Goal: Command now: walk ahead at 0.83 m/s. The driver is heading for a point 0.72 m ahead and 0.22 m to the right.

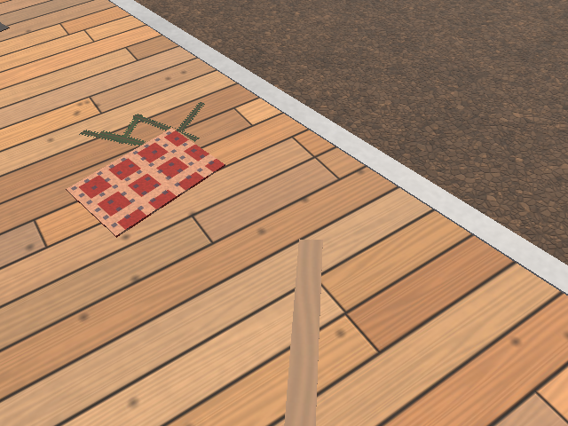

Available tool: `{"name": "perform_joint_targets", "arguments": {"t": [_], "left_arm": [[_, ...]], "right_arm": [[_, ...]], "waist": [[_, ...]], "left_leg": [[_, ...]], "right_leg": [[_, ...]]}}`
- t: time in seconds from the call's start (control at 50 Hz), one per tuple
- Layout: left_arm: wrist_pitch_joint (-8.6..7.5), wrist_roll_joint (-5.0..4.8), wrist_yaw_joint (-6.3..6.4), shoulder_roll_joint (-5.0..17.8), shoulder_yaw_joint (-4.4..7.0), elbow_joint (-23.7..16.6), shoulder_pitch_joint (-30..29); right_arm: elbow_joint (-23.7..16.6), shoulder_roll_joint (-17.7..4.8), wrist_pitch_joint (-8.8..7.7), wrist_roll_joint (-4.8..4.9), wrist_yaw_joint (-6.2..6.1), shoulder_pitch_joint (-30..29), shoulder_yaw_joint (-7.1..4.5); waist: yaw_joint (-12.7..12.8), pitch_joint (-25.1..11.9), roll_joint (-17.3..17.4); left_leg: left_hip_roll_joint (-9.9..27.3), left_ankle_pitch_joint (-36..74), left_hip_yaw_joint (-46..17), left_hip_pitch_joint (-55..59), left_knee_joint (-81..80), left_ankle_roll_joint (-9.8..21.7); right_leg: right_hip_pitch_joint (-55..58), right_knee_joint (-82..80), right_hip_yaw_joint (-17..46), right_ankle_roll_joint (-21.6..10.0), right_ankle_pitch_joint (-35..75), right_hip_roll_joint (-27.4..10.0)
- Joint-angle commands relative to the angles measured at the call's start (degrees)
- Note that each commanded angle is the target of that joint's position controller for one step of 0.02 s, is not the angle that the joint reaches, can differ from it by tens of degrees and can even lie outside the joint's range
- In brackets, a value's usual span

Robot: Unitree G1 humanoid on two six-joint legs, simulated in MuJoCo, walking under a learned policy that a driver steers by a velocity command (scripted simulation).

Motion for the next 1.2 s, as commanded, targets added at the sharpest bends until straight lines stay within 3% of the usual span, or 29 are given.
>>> {"name": "perform_joint_targets", "arguments": {"t": [0.02, 0.2, 0.24, 0.28, 0.3, 0.32, 0.34, 0.36, 0.38, 0.44, 0.48, 0.54, 0.64, 0.68, 0.74, 0.76, 0.78, 0.8, 0.82, 0.86, 0.88, 0.92, 0.98, 1.02, 1.08, 1.14, 1.16, 1.18, 1.2], "left_arm": [[-1.84, -0.7, 0.17, 5.58, 0.97, -1.12, 2.64], [-2.79, -1.61, 0.66, 6.96, 0.67, 3.61, 5.76], [-2.44, -1.19, 0.92, 9.44, 0.94, 4.93, 5.55], [-1.07, -0.49, 1.78, 12.13, 1.55, 5.61, 3.7], [-0.81, -0.36, 1.77, 9.92, 1.15, 4.27, 2.49], [-1.06, -2.33, 0.32, -1.06, -1.11, 1.6, 7.8], [-1.66, -3.39, 0.39, 5.13, 0.38, 1.07, 3.86], [-1.39, -3.45, 0.71, 7.04, 1.18, -0.79, -2.68], [-1.32, -2.9, 0.4, 6.08, 0.74, -0.62, -4.46], [1.25, -0.7, -1.15, 1.96, 0.3, -0.38, -3.91], [2.77, -0.64, -1.86, 0.88, 0.18, -2.49, -8.4], [3.38, -1.25, -2.6, 0.57, -0.48, -6.04, -17.0], [2.68, -1.32, -3.9, 1.46, -1.6, -9.92, -27.22], [2.61, -1.39, -3.82, 3.51, -1.36, -9.42, -25.77], [3.16, -1.51, -2.77, 9.6, 1.1, -3.83, -5.16], [2.87, -0.92, -1.69, 11.88, 2.57, -0.01, 6.01], [2.55, -0.89, -0.05, 12.12, 3.45, 1.07, 3.99], [2.53, 0.33, -0.01, 17.83, 4.31, -0.28, -0.77], [2.33, 0.1, 0.35, 18.59, 4.92, -2.05, -0.27], [2.83, -0.72, 1.7, 11.45, 3.13, -2.67, -7.37], [0.26, -2.23, -0.09, 4.35, 1.14, -6.63, -13.81], [-1.33, -2.41, -0.54, 7.61, 1.55, -6.93, -17.82], [-0.5, -2.71, 1.79, 9.11, 2.17, -5.14, -13.65], [1.32, -3.15, 3.74, 8.08, 2.24, -4.91, -10.73], [4.17, -3.19, 5.77, 6.37, 1.68, -4.41, -7.42], [5.86, -3.12, 5.86, 6.56, 1.58, -6.01, -12.66], [5.72, -3.06, 5.52, 7.12, 1.79, -6.88, -16.25], [5.86, -2.91, 4.73, 0.64, 0.62, -5.98, -7.05], [6.09, -5.11, 3.53, 1.86, 0.8, -3.1, 1.34]], "right_arm": [[-5.78, -1.74, 0.43, 0.36, 1.02, -7.56, 0.31], [-11.96, -0.72, 0.15, 1.35, 0.38, -22.51, 2.03], [-11.06, -2.6, 0.28, 1.08, -0.8, -17.7, 1.29], [-5.36, -6.72, -0.14, 1.34, -2.4, 3.13, -0.84], [-2.49, -10.85, -0.53, 0.28, -3.4, 14.26, -2.34], [-2.37, -15.29, -1.18, -1.94, -3.63, 15.81, -3.46], [-2.61, -12.79, -1.07, -0.56, -2.81, 13.48, -3.27], [-2.11, -9.32, -1.36, -0.52, -2.82, 7.16, -2.57], [-1.78, -5.75, -2.05, -0.16, -2.64, 4.79, -1.87], [1.29, -1.07, -3.46, 0.78, -2.8, 4.95, -0.57], [2.95, -0.76, -4.32, 2.17, -2.63, 6.4, -0.48], [3.79, -0.49, -5.09, 1.75, -2.31, 8.05, -0.19], [5.37, -3.06, -4.88, 2.2, -3.98, 14.0, 0.34], [4.76, -6.32, -4.17, 2.27, -5.53, 15.26, -0.01], [2.0, -11.67, -1.81, 1.39, -7.24, 9.75, -1.64], [0.68, -11.84, -1.24, 1.23, -6.71, 6.81, -2.0], [0.54, -8.14, -1.15, 2.06, -5.24, 5.39, -1.56], [-4.44, -1.41, -2.12, 1.73, -5.49, 10.16, 0.05], [-6.89, -1.95, -2.84, 3.19, -5.7, 11.54, 0.88], [-5.78, -3.77, -3.49, 2.52, -5.62, 10.08, 1.06], [-5.97, -6.96, -4.31, 6.06, -5.63, 6.66, -0.86], [-4.89, -6.7, -2.93, 5.3, -5.87, 9.31, -1.36], [-7.47, -1.37, -2.07, 2.56, -6.58, 0.77, 0.03], [-6.94, 1.03, -2.27, 2.22, -5.49, -0.5, 1.13], [-6.91, -0.07, -2.26, 3.11, -3.13, -2.71, 1.47], [-3.04, -3.72, -3.89, 1.86, -2.15, 6.79, 0.11], [-0.38, -6.42, -4.32, 1.0, -2.47, 15.03, -0.36], [0.73, -5.93, -3.86, -1.61, -2.41, 17.31, 0.99], [-0.33, -3.81, -3.3, -1.11, -1.97, 13.86, 1.34]], "waist": [[-0.44, 10.83, -7.46], [0.32, 12.0, -6.92], [-2.65, 7.12, -10.3], [-12.6, -3.84, -11.52], [-16.45, -10.19, -8.09], [-9.36, -17.96, 9.1], [-10.28, -18.72, 7.41], [-7.3, -6.2, 4.04], [-5.91, -1.15, -1.54], [-0.95, 4.52, 0.58], [-0.18, 7.87, 0.42], [-0.77, 11.54, 0.54], [-1.69, 13.66, -1.64], [0.06, 9.92, 0.82], [11.42, -1.0, 4.22], [15.58, -4.36, 1.58], [12.17, -0.23, -7.41], [2.09, -1.66, -17.04], [2.98, -13.59, -8.8], [-1.91, 0.26, 2.74], [-2.33, 0.74, 5.9], [-6.52, 3.91, 3.47], [-4.16, 4.06, 0.33], [-1.58, -0.1, -3.17], [0.66, -1.96, -6.85], [-5.7, -2.37, -9.2], [-10.29, -4.87, -5.36], [-6.45, -12.33, 11.0], [-3.94, -17.54, 9.09]], "left_leg": [[3.58, 5.61, 0.08, -19.32, -1.69, -1.7], [-1.64, 13.09, 8.15, -4.68, -31.26, 1.6], [-6.41, 7.23, 10.04, 4.39, -31.96, 3.87], [-8.48, 1.86, 7.08, 27.74, -34.04, 5.47], [0.47, -8.23, -2.95, 44.74, -33.89, 6.04], [19.51, -36.29, -33.01, 60.08, -41.57, 9.0], [20.95, -46.52, -49.17, 54.38, -54.94, 7.86], [18.62, -38.29, -37.63, 44.6, -55.22, 5.76], [17.12, -26.15, -28.51, 35.69, -55.88, 5.08], [12.57, -12.64, -11.54, 22.55, -59.2, 1.47], [10.92, -5.54, -3.31, 21.65, -60.89, -0.89], [6.63, 7.48, 8.49, 19.22, -63.01, -3.71], [5.54, 42.12, 17.68, 28.02, -61.87, -5.4], [7.38, 66.21, 18.69, 34.88, -55.08, -6.31], [11.32, 83.35, 16.9, 35.41, -27.38, -5.63], [10.69, 71.32, 14.93, 28.27, -9.71, -4.5], [0.46, 13.38, 14.18, 15.4, 12.17, -3.89], [-5.7, -18.81, 8.14, -3.92, 30.66, -5.66], [-4.83, -14.61, -1.58, -10.76, 34.13, -5.28], [-0.58, -8.6, -1.47, -10.99, 26.11, -4.65], [-0.11, -10.59, -6.13, -7.14, 24.77, -4.79], [3.6, -8.17, -5.48, 0.22, 12.52, -6.24], [0.02, -0.61, 1.28, 3.98, -7.33, -7.34], [-2.55, 12.56, 2.99, 5.32, -20.12, -7.03], [-5.7, 20.93, 3.86, 7.23, -30.44, -6.54], [-6.51, 26.45, 4.74, 18.17, -37.74, -3.23], [-1.34, 50.1, -0.03, 26.06, -41.28, 0.65], [16.04, 77.34, -21.47, 38.88, -37.1, 14.5], [21.47, 64.95, -32.55, 40.09, -38.01, 19.56]], "right_leg": [[5.38, -21.95, 19.6, -7.13, -9.23, -13.71], [12.3, -24.76, 3.82, -6.55, 35.52, -13.37], [16.51, -14.22, 1.81, -5.53, 64.98, -14.51], [11.66, 11.07, 2.23, -4.42, 71.6, -14.69], [-2.15, 29.75, 2.43, -4.35, 53.12, -11.82], [-24.88, 51.72, 4.57, -3.45, -2.13, -2.2], [-29.13, 58.09, 10.92, -5.49, -4.16, -0.6], [-32.78, 58.27, 9.54, -5.77, 2.87, -4.1], [-30.73, 55.1, 9.02, -5.75, 6.66, -6.53], [-25.59, 51.27, 8.85, -4.5, 7.6, -9.89], [-30.4, 50.57, 7.74, -3.89, 10.05, -11.09], [-33.07, 43.4, 3.42, -3.61, 18.97, -9.9], [-30.06, 23.12, -6.77, -5.92, 25.47, -4.5], [-24.14, 18.95, -10.21, -7.46, 24.39, -0.08], [-2.91, 18.72, -8.64, -10.58, 16.15, 4.55], [9.56, 13.14, -2.73, -12.51, 15.56, 3.81], [15.23, 6.98, 4.49, -13.85, 19.21, -0.42], [25.89, 13.98, 22.95, -17.78, 61.28, -12.03], [32.15, 5.33, 35.5, -25.28, 57.02, -18.8], [12.73, -3.79, 30.11, -20.7, 42.64, -17.65], [5.59, -6.1, 31.27, -19.0, 42.19, -16.2], [-7.23, -6.05, 20.98, -14.8, 45.29, -12.0], [-11.33, -2.61, 10.47, -8.62, 60.83, -3.41], [-5.69, 0.98, 7.2, -5.34, 59.53, -1.0], [1.27, 5.71, 8.39, -2.77, 54.46, -2.8], [-1.28, 17.09, 9.76, -0.63, 52.37, -3.73], [-4.02, 31.76, 7.58, 2.4, 40.66, 0.66], [-16.54, 54.97, 11.83, 6.61, -20.59, 10.01], [-19.0, 58.32, 25.91, 4.96, -25.83, 9.04]]}}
